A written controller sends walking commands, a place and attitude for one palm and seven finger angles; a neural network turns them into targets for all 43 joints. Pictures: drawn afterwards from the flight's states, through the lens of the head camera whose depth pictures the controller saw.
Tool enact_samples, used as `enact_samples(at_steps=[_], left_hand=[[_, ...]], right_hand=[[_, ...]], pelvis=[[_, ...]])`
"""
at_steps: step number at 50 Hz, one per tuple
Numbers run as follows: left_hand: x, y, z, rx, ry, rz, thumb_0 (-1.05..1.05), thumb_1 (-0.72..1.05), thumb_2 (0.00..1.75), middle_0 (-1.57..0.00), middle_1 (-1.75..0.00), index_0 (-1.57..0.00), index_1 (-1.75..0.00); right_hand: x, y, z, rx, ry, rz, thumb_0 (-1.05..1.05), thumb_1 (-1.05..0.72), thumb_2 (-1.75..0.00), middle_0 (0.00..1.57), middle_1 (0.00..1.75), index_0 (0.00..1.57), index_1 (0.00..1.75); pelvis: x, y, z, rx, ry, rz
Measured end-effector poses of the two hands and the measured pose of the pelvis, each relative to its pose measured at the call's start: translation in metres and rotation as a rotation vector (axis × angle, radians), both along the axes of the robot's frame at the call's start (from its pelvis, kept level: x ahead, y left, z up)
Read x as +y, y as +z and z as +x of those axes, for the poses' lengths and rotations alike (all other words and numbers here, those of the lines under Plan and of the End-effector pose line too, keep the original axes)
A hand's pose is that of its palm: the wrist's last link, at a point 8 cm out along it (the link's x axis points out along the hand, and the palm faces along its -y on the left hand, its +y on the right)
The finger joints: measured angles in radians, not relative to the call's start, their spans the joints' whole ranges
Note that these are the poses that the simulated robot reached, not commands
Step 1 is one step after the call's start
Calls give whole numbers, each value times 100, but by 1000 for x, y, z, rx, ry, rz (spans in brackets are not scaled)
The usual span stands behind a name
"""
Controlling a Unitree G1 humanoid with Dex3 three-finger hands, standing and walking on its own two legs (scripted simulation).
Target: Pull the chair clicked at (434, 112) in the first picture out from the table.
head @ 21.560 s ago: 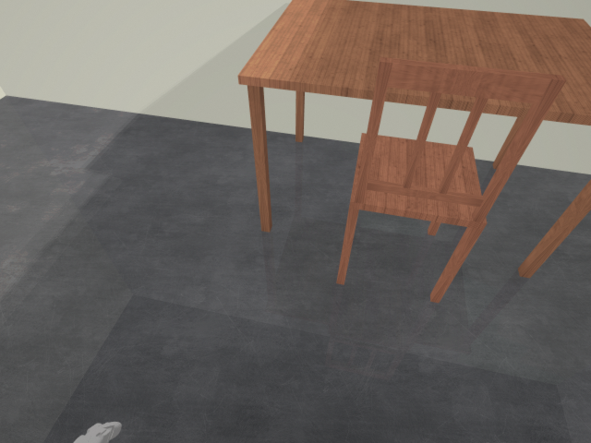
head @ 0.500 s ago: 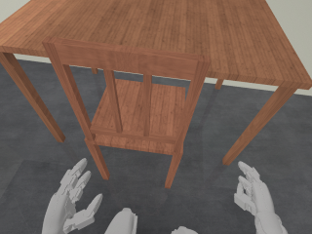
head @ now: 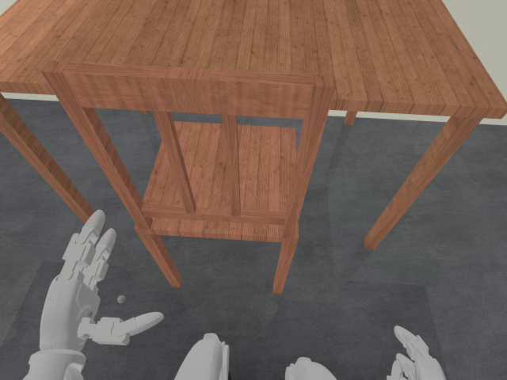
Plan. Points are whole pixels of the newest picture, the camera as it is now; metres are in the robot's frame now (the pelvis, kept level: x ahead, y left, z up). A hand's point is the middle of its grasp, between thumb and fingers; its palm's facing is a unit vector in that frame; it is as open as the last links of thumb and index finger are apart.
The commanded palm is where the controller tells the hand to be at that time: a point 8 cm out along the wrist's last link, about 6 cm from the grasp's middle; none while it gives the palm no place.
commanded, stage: raise the hand toward the chair's back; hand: left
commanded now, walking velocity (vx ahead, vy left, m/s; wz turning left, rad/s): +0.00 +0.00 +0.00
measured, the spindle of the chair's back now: (179, 169) +0.47 +0.16 +0.02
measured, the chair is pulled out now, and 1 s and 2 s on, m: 0.00 0.00 0.00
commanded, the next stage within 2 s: aim the fingers beside a spindle in 1.10 s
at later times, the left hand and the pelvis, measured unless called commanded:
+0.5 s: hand (105, 293) +0.23 +0.21 +0.05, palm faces -0.03 -1.00 -0.03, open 16.9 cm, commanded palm +0.22 +0.28 +0.06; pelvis +0.01 +0.02 +0.01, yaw +0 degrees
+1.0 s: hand (92, 279) +0.25 +0.23 +0.05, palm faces +0.01 -1.00 -0.06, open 16.9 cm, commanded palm +0.22 +0.28 +0.06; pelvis +0.00 +0.02 +0.01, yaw +0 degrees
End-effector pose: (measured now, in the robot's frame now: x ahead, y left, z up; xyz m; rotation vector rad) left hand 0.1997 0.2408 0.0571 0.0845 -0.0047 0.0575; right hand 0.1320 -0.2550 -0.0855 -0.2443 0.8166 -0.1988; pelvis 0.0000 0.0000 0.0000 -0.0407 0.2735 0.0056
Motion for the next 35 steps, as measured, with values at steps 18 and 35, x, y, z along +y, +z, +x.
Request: enact_samples(at_steps=[18,35], left_hand=[[26,-3,15,43,-38,-33,-1,-44,32,-6,-9,-6,-9],[49,-3,30,87,-66,-38,-1,-49,30,-6,-8,-5,-8]], right_hand=[[42,31,62,-159,108,27,1,-90,-90,20,30,21,30],[39,28,32,-69,79,4,1,-90,-90,20,30,21,30]], pelvis=[[15,8,5,-15,16,-20],[23,14,3,-27,16,-29]])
